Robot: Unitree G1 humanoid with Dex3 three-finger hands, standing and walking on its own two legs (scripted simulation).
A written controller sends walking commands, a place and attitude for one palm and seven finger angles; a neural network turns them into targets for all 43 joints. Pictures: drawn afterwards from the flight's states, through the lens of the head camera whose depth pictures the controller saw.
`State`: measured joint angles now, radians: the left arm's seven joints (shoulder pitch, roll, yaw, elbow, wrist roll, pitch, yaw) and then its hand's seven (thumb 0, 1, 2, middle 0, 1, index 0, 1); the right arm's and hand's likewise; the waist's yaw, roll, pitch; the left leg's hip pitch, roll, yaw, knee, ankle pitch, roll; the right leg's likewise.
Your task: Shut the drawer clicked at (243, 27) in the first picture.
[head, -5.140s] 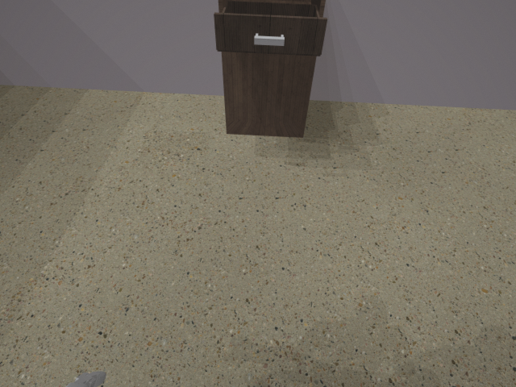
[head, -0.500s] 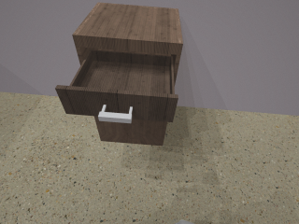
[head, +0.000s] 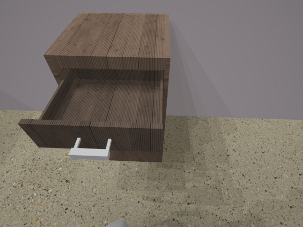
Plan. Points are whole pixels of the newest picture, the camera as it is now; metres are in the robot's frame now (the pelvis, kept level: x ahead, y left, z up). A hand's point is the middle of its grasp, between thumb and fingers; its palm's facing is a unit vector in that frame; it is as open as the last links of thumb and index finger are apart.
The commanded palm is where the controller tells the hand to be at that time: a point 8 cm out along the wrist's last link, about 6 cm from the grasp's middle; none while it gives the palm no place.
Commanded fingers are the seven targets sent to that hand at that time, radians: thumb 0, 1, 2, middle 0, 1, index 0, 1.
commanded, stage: take the last steps up to it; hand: left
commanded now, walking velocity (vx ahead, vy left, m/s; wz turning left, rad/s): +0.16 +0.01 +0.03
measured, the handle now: (92, 147) +0.36 +0.22 -0.04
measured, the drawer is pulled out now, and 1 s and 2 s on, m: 0.30 0.30 0.30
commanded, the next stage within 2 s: come to a stop and stand still in 0.04 s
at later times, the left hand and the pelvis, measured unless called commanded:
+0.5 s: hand out of the picture +0.06 +0.18 -0.19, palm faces +0.04 -0.97 -0.22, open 7.4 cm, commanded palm none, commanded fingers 0.00 0.90 0.90 -0.20 -0.30 -0.20 -0.30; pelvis +0.06 +0.00 -0.01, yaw -2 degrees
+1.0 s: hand out of the picture +0.05 +0.20 -0.18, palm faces +0.05 -0.98 -0.20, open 7.4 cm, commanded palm none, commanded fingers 0.00 0.90 0.90 -0.20 -0.30 -0.20 -0.30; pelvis +0.02 +0.02 +0.00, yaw -1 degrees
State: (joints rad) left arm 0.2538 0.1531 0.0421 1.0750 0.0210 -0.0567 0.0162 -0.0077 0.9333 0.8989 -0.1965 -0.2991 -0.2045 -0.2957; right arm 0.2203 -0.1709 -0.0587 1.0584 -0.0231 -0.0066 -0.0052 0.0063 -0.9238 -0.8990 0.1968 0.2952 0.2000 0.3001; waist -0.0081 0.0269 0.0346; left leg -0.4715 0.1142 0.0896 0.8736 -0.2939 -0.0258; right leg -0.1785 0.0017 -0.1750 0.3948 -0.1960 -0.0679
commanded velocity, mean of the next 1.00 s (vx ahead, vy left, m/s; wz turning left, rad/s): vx -0.01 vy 0.01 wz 0.00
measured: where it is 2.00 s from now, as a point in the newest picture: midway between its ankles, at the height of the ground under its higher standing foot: outside the picture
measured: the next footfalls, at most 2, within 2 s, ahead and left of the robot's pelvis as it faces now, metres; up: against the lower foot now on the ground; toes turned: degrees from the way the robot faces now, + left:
left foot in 0.14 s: +0.13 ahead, +0.13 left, +0.00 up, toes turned +8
right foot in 0.48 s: +0.10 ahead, -0.12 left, +0.00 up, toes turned -5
